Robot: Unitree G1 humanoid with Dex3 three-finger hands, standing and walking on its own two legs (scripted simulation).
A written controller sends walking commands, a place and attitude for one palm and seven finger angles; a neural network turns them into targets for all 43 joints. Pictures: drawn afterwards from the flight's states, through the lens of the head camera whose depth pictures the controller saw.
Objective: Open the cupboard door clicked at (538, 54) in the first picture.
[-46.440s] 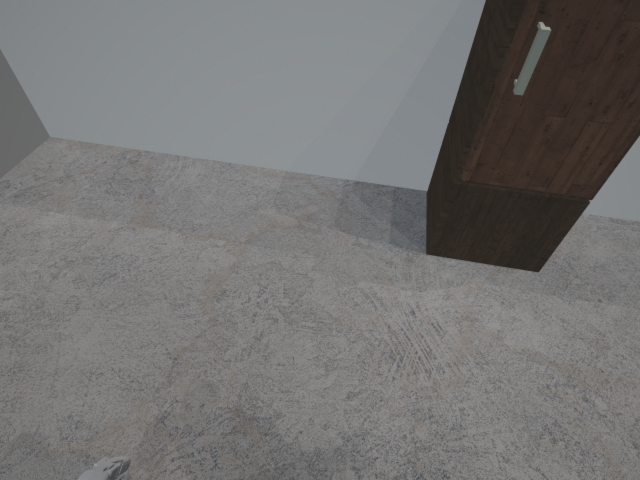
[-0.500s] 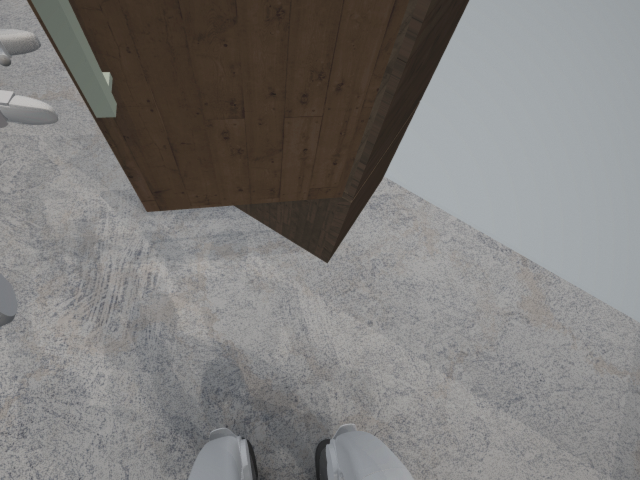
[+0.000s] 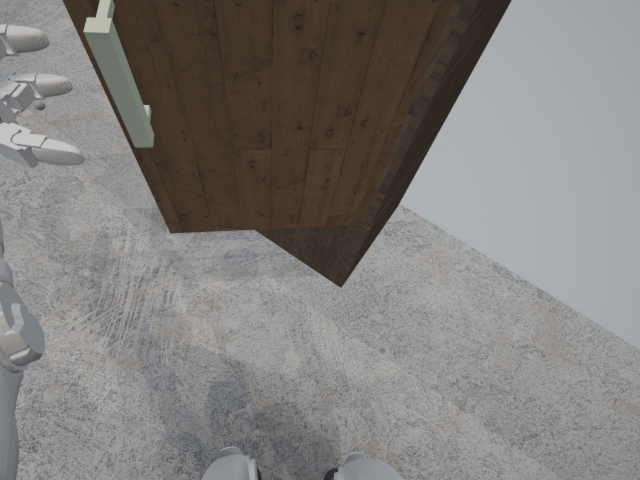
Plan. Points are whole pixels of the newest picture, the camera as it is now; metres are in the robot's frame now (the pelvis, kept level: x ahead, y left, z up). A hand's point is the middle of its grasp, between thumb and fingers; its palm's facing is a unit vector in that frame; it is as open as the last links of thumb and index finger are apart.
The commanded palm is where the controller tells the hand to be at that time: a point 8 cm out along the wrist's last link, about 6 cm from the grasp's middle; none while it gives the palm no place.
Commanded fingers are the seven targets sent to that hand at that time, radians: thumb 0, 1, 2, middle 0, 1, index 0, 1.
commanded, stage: move the hooked fingers beside the handle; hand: left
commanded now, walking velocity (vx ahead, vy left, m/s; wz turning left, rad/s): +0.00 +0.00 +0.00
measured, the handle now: (127, 79) +0.56 +0.19 +0.11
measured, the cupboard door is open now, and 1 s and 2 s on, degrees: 41 41 41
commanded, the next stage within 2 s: slide the fingers in behind the handle in 1.26 s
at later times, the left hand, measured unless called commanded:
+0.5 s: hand (65, 106) +0.51 +0.24 +0.12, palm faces +0.04 -1.00 -0.02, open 14.0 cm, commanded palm +0.51 +0.28 +0.11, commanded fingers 0.00 -0.50 0.30 -0.30 -1.20 -0.30 -1.20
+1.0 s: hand (51, 103) +0.51 +0.25 +0.12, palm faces +0.01 -1.00 +0.00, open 14.0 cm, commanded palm +0.50 +0.29 +0.11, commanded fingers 0.00 -0.50 0.30 -0.30 -1.20 -0.30 -1.20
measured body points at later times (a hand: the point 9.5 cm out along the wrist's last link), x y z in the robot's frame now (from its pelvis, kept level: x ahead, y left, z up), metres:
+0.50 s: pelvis -0.04 -0.01 -0.01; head +0.11 +0.02 +0.41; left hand +0.51 +0.30 +0.12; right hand -0.07 -0.28 -0.11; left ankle +0.00 +0.09 -0.70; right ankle -0.04 -0.13 -0.70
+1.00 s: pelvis -0.02 +0.00 -0.01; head +0.12 +0.03 +0.42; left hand +0.51 +0.31 +0.12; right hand -0.06 -0.27 -0.10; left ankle +0.00 +0.09 -0.70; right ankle -0.04 -0.13 -0.70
